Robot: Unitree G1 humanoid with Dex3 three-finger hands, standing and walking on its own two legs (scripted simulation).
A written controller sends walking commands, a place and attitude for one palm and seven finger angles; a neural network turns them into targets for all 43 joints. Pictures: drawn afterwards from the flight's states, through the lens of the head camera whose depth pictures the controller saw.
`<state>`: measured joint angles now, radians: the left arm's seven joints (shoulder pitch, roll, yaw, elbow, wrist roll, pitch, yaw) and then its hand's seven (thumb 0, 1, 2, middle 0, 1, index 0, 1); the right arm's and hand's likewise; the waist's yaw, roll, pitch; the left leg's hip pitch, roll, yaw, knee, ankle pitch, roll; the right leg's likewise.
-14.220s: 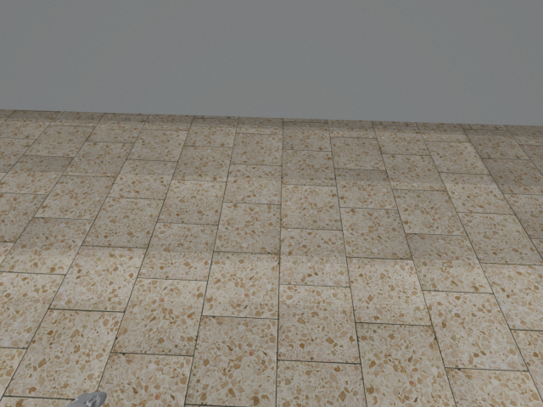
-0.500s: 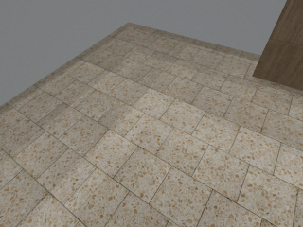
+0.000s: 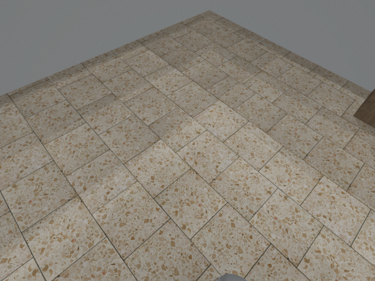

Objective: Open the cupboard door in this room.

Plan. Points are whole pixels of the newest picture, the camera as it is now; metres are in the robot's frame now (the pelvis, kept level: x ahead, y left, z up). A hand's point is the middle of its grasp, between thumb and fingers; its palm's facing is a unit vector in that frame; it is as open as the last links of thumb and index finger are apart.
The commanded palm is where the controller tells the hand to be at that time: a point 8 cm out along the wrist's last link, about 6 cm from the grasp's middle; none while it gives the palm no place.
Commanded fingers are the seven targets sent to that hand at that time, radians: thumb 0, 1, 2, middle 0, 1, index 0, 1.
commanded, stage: turn or walk to find it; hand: left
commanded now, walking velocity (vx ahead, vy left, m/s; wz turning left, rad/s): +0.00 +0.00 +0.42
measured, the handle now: out of the picture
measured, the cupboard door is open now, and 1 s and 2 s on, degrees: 0 0 0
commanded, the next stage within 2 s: none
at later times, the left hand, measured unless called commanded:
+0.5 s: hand out of the picture +0.03 +0.15 -0.15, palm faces +0.23 -0.93 -0.27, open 7.4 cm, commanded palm none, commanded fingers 0.00 0.90 0.90 -0.20 -0.30 -0.20 -0.30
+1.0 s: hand out of the picture -0.04 +0.20 -0.16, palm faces +0.44 -0.86 -0.26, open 7.4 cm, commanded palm none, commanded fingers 0.00 0.90 0.90 -0.20 -0.30 -0.20 -0.30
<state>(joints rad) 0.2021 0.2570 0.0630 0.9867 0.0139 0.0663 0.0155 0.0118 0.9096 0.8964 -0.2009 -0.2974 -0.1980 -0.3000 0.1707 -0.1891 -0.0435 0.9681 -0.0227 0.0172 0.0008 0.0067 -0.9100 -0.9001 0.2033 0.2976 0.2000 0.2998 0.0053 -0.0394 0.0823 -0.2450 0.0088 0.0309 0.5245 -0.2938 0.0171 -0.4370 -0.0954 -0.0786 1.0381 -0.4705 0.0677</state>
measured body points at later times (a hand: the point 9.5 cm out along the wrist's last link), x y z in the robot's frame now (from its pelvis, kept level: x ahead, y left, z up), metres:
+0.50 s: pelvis +0.00 -0.05 +0.01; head +0.04 -0.08 +0.45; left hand +0.02 +0.20 -0.12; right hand +0.11 -0.30 -0.16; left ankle -0.06 +0.10 -0.65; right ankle +0.01 -0.13 -0.74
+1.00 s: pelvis -0.02 -0.03 +0.00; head +0.01 -0.01 +0.45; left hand -0.06 +0.24 -0.14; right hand +0.16 -0.21 -0.14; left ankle -0.06 +0.08 -0.74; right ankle +0.04 -0.16 -0.69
